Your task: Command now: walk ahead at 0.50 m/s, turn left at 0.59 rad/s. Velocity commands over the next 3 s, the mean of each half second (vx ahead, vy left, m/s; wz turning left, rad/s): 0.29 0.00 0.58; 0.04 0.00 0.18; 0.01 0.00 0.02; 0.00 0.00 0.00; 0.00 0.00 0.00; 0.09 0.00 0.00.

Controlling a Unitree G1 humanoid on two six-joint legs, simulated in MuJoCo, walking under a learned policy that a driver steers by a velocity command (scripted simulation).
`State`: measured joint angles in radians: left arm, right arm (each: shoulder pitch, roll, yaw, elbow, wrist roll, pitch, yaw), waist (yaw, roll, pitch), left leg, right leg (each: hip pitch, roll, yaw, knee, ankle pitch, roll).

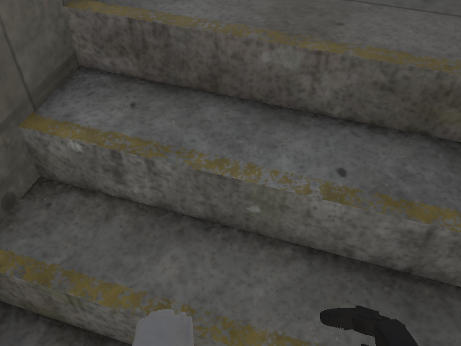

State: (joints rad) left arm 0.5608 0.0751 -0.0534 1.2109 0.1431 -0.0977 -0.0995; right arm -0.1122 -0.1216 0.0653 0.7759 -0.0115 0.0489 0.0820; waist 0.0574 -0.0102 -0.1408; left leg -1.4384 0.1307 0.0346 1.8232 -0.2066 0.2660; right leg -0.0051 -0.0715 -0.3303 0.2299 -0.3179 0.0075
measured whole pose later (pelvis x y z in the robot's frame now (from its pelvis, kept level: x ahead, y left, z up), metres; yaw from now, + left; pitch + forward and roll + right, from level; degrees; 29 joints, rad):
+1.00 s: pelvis +0.34 +0.00 +0.28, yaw +21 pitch +3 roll -3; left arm 0.31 0.21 -0.03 0.78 0.02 -0.14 -0.05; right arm 0.12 -0.31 -0.02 0.72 -0.06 -0.07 0.06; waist 0.11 0.05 -0.07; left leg -0.74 0.02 -0.15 1.46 -0.09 -0.06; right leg -0.66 0.03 -0.08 1.05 -0.44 -0.03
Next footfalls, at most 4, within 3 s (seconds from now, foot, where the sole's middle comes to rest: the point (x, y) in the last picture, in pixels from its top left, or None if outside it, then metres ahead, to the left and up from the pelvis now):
0.08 left None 0.23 0.12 -0.60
0.70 right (287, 320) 0.47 -0.07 -0.42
1.18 left None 0.33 0.12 -0.59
1.60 right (311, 339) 0.44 -0.12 -0.42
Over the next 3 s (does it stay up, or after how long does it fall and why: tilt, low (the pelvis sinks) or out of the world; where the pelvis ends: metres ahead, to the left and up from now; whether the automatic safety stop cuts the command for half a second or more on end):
stays up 0.43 0.01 0.22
